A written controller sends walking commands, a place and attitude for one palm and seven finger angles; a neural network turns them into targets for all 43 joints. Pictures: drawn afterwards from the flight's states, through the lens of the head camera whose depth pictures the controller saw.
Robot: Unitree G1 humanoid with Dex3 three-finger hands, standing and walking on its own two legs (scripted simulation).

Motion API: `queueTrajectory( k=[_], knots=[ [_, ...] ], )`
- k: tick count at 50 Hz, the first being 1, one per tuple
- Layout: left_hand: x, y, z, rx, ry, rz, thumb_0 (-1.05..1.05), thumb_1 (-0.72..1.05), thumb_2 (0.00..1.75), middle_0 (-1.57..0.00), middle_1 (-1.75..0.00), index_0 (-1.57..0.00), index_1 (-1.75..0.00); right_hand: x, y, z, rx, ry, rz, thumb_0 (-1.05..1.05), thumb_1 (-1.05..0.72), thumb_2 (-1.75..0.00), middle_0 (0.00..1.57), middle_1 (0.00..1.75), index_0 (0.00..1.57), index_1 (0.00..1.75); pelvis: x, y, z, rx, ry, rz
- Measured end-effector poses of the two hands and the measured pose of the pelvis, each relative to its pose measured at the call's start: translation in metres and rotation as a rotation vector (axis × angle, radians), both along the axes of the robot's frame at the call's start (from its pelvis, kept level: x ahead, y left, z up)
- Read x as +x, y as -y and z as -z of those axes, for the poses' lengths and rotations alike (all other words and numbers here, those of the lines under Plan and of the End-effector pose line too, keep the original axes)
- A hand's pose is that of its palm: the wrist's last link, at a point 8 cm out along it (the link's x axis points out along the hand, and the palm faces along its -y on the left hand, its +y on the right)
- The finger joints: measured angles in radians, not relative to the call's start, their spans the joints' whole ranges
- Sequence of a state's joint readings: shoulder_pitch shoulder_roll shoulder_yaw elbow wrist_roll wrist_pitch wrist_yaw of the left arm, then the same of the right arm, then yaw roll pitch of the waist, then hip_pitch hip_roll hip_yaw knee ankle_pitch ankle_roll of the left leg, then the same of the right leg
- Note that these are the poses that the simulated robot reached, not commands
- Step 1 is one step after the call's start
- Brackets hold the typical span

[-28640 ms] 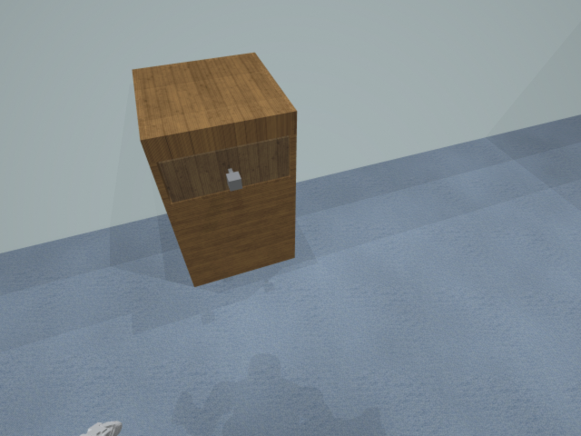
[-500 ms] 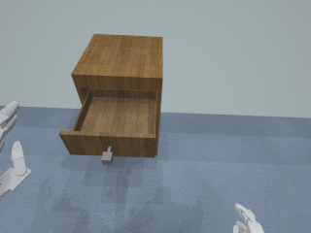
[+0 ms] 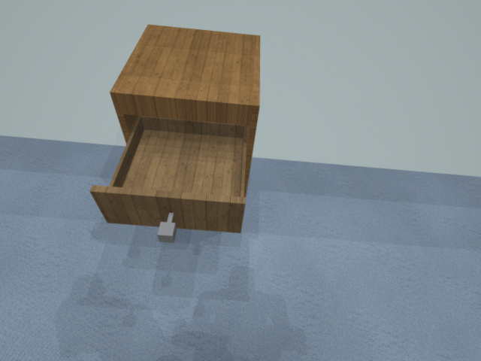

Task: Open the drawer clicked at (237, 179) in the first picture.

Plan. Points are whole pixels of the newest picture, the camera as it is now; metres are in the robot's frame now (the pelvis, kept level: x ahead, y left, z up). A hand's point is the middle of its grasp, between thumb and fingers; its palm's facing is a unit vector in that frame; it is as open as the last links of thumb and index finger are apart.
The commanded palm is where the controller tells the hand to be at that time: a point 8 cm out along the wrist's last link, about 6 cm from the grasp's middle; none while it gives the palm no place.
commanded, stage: let the arm hang, fingers relaxed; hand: left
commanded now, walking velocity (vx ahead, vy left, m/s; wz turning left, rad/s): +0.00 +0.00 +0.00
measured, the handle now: (168, 226) +0.45 +0.20 -0.22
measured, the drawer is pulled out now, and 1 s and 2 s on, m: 0.30 0.30 0.30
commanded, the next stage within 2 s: look to check the result in 0.78 s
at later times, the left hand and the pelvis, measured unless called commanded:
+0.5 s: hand out of the picture -0.01 +0.16 -0.16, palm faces -0.01 -0.98 -0.20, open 7.3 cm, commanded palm none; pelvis +0.00 -0.01 +0.01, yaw -2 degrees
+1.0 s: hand out of the picture +0.00 +0.14 -0.17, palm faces +0.00 -0.98 -0.19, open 7.3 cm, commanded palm none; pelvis +0.01 -0.02 +0.01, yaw -1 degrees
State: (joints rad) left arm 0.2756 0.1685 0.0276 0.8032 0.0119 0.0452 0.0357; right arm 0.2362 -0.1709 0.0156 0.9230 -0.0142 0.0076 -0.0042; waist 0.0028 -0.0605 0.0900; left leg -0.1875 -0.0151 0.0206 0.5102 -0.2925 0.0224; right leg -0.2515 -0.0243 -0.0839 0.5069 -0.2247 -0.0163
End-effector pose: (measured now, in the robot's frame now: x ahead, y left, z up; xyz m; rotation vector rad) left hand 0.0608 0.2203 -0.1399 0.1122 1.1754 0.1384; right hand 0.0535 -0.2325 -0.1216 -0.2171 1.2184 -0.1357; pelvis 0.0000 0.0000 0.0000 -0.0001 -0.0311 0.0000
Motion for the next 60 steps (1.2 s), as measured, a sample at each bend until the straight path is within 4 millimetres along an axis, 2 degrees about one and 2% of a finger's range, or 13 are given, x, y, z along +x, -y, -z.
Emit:
queueTrajectory(
  k=[4, 9, 15, 20, 28, 37, 60],
  knots=[
    [-0.034, -0.012, 0.001, 0.022, -0.109, -0.003, -0.03, 1.0, 0.9, -0.21, -0.3, -0.21, -0.3, -0.034, -0.003, 0.005, 0.009, -0.112, 0.019, 0.01, -0.9, -0.89, 0.2, 0.3, 0.2, 0.3, -0.002, 0.0, -0.003, -0.008, 0.004, 0.0],
    [-0.071, -0.023, -0.007, 0.064, -0.233, -0.008, -0.01, 0.96, 0.9, -0.2, -0.3, -0.21, -0.3, -0.063, -0.011, 0.015, 0.049, -0.182, 0.058, 0.01, -0.9, -0.89, 0.2, 0.3, 0.2, 0.3, -0.003, -0.003, -0.005, -0.006, 0.006, 0.007],
    [-0.09, -0.022, -0.014, 0.089, -0.299, -0.01, 0.0, 0.93, 0.9, -0.2, -0.3, -0.2, -0.3, -0.083, -0.023, 0.024, 0.098, -0.223, 0.087, 0.01, -0.9, -0.89, 0.2, 0.3, 0.2, 0.3, -0.004, -0.002, -0.006, 0.001, 0.008, 0.017],
    [-0.087, -0.009, -0.012, 0.074, -0.294, -0.002, 0.0, 0.92, 0.9, -0.2, -0.3, -0.2, -0.3, -0.093, -0.029, 0.027, 0.122, -0.242, 0.103, 0.01, -0.9, -0.89, 0.2, 0.3, 0.2, 0.3, -0.004, 0.001, -0.006, 0.005, 0.009, 0.023],
    [-0.067, 0.018, -0.004, 0.025, -0.255, 0.023, 0.01, 0.92, 0.9, -0.2, -0.3, -0.2, -0.3, -0.1, -0.028, 0.025, 0.124, -0.258, 0.126, 0.01, -0.9, -0.89, 0.2, 0.3, 0.2, 0.3, -0.002, 0.008, -0.006, 0.007, 0.005, 0.031],
    [-0.062, 0.023, -0.002, 0.022, -0.255, 0.017, 0.02, 0.93, 0.9, -0.2, -0.3, -0.2, -0.3, -0.101, -0.022, 0.023, 0.112, -0.269, 0.144, 0.0, -0.9, -0.89, 0.19, 0.3, 0.2, 0.3, 0.004, 0.015, -0.006, 0.006, 0.004, 0.03],
    [-0.062, 0.035, -0.003, 0.023, -0.267, 0.003, 0.01, 0.92, 0.9, -0.2, -0.3, -0.2, -0.3, -0.089, -0.011, 0.024, 0.115, -0.265, 0.135, 0.0, -0.91, -0.89, 0.19, 0.3, 0.2, 0.3, 0.008, 0.026, -0.006, 0.006, 0.002, 0.024]
  ],
)
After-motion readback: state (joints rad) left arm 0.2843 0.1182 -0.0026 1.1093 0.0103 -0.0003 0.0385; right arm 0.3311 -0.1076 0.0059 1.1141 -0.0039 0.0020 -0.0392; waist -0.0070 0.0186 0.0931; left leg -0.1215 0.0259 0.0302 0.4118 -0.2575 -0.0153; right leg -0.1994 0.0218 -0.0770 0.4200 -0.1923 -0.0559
